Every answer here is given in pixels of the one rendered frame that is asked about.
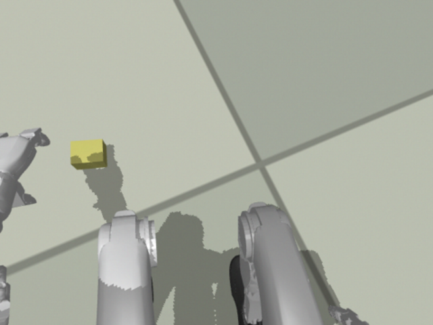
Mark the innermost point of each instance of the left robot hand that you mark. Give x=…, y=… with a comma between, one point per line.
x=16, y=154

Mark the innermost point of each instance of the left robot arm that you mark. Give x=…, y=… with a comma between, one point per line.
x=8, y=188

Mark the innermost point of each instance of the right robot foot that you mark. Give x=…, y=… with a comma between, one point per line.
x=237, y=290

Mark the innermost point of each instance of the small box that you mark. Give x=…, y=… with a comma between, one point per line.
x=88, y=154

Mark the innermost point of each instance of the right robot hand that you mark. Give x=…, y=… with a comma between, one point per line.
x=345, y=316

